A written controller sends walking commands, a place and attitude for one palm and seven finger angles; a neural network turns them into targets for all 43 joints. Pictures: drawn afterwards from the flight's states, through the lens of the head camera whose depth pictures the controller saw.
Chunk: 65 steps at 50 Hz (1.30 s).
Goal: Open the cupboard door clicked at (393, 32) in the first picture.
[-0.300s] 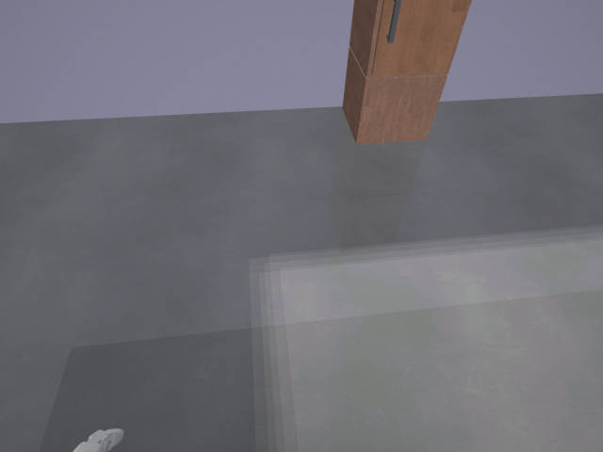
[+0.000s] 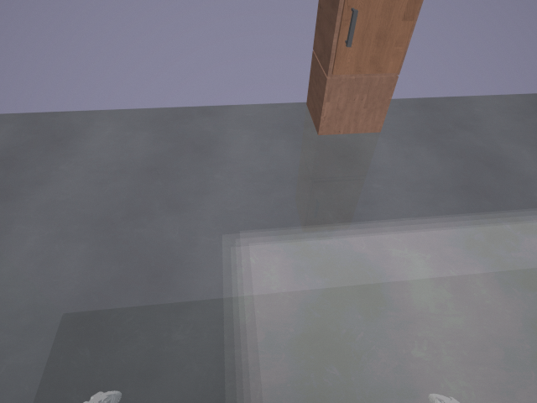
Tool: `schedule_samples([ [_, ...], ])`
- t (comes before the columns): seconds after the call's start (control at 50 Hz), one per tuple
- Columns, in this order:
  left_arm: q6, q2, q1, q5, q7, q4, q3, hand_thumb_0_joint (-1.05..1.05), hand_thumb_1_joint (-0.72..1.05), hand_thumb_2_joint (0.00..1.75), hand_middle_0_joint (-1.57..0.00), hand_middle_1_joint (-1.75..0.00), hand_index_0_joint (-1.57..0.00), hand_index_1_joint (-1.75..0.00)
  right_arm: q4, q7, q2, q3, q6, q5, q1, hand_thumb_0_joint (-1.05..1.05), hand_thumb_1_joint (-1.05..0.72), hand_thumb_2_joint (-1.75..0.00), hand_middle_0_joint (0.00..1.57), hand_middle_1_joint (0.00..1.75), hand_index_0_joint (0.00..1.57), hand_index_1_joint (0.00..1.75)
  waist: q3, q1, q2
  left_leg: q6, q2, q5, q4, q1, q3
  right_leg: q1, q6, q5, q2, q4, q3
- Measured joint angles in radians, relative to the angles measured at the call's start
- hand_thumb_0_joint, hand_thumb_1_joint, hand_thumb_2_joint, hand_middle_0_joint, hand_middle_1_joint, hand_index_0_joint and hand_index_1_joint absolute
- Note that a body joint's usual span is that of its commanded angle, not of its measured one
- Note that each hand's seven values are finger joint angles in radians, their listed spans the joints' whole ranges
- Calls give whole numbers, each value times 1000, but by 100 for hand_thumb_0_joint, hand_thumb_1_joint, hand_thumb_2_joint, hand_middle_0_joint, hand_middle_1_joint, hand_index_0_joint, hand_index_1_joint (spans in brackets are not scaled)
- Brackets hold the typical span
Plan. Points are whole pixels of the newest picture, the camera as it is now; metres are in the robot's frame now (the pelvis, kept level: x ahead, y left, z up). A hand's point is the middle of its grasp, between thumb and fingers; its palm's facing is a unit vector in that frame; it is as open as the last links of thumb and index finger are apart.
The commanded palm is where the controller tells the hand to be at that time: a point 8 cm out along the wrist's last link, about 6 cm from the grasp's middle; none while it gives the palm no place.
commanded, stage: stand and wait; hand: left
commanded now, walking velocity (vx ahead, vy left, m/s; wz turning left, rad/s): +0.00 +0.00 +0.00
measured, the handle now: (350, 27) +1.81 -0.31 -0.09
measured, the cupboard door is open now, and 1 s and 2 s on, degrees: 0 0 0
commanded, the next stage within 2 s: look at it before walking up in 0.66 s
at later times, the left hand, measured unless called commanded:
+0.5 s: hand out of the picture +0.05 +0.24 -0.15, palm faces -0.04 -0.94 -0.34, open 7.4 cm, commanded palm none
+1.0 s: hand out of the picture +0.06 +0.23 -0.15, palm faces -0.04 -0.94 -0.33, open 7.3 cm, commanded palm none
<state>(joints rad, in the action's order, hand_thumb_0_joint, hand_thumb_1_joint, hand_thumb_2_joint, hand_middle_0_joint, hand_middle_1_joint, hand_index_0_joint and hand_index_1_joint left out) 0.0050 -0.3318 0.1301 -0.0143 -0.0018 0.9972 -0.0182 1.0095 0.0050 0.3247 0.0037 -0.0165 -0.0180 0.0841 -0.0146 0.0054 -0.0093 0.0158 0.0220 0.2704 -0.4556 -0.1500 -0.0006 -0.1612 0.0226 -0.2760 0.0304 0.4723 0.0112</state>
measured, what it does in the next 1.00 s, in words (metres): stands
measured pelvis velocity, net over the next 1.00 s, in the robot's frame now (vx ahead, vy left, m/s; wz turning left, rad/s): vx -0.02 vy -0.01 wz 0.00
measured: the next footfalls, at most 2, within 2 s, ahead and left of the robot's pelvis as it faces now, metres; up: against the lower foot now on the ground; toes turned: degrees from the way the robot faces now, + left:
none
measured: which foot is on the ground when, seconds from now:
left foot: down 0.00-1.00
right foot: down 0.00-1.00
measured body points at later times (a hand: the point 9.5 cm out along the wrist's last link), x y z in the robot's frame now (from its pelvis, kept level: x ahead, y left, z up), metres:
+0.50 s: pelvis -0.02 -0.01 +0.00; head -0.02 -0.02 +0.45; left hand +0.05 +0.29 -0.13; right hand +0.05 -0.31 -0.13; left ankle -0.01 +0.11 -0.74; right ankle -0.01 -0.13 -0.74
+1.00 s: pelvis -0.02 -0.01 +0.01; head -0.01 -0.01 +0.46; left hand +0.06 +0.28 -0.13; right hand +0.06 -0.31 -0.13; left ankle -0.01 +0.11 -0.74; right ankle -0.01 -0.13 -0.74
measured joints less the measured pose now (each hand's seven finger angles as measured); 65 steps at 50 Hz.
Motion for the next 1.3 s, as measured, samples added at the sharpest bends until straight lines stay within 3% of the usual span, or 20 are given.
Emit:
schedule_samples([
  [0.48,-4,-14,22,1,4,82,5,0,91,90,-20,-30,-20,-30,102,-4,18,-1,8,6,53,1,-90,-90,21,30,20,30,-21,-7,12,-20,-20,-64,60,4,-7,5,-18,64,-20,-61,-7],
  [1.3,-11,-14,1,-1,4,88,5,0,91,90,-20,-30,-20,-30,104,-3,13,2,0,9,17,1,-90,-90,21,30,20,30,-21,-2,7,-21,-22,-68,93,23,-6,22,-18,68,-21,-92,-7],
])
